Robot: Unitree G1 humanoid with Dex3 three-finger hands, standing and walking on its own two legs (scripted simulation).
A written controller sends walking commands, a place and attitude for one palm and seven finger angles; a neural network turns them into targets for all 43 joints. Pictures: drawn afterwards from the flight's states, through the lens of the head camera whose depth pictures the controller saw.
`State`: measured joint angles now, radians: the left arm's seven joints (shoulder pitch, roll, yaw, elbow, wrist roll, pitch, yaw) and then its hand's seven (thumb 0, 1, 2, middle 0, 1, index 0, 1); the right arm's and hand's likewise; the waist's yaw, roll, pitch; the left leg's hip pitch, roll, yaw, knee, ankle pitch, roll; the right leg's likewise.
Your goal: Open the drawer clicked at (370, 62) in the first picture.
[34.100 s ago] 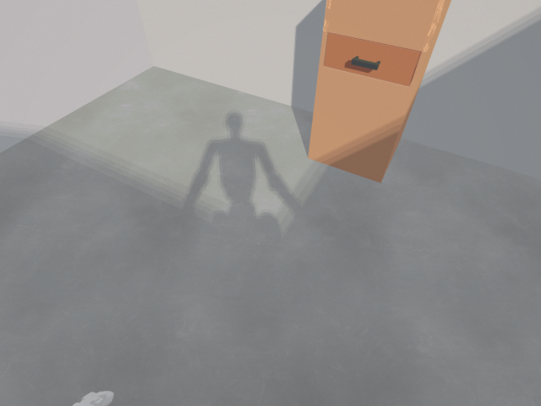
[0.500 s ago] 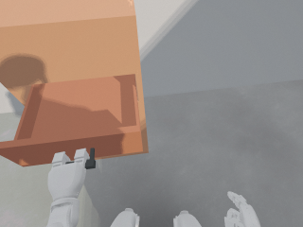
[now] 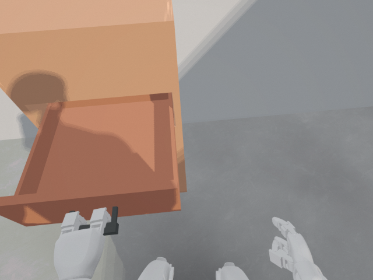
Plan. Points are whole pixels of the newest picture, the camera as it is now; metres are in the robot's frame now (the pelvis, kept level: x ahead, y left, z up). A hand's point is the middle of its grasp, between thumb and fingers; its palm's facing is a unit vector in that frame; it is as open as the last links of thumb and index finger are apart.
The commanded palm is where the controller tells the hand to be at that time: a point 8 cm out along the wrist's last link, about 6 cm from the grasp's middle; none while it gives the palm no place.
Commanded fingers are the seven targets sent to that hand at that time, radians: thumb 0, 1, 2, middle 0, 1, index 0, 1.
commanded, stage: pull the drawer open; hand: left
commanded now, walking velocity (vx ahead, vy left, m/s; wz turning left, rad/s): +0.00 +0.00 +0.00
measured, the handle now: (92, 221) +0.24 +0.24 -0.04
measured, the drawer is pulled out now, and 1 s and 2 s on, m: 0.28 0.30 0.29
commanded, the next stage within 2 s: open the thumb to release the handle in 0.36 s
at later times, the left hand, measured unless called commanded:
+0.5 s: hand (90, 264) +0.16 +0.22 -0.06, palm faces -0.07 -0.06 -1.00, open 5.9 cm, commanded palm +0.14 +0.22 -0.01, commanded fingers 0.00 0.69 0.81 -0.38 -1.33 -0.38 -1.33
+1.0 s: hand (92, 260) +0.17 +0.22 -0.06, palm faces -0.04 -0.04 -1.00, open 12.6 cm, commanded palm +0.15 +0.22 -0.01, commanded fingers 0.00 -0.50 0.30 -0.30 -1.20 -0.30 -1.20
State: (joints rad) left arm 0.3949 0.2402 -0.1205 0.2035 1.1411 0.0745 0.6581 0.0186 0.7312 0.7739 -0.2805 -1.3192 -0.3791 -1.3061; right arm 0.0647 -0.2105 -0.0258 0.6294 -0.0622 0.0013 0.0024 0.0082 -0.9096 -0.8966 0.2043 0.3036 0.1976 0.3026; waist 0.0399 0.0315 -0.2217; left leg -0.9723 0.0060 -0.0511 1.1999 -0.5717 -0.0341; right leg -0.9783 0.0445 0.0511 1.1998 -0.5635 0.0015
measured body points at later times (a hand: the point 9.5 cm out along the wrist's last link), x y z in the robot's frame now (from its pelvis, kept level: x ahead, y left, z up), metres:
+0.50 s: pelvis -0.01 -0.01 -0.01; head +0.06 -0.03 +0.43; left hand +0.16 +0.22 +0.00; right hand +0.21 -0.23 -0.12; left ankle +0.00 +0.14 -0.64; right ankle +0.01 -0.12 -0.64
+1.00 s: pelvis -0.02 -0.01 -0.01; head +0.05 -0.03 +0.44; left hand +0.17 +0.22 +0.00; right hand +0.20 -0.23 -0.12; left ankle +0.00 +0.14 -0.64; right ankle +0.01 -0.12 -0.64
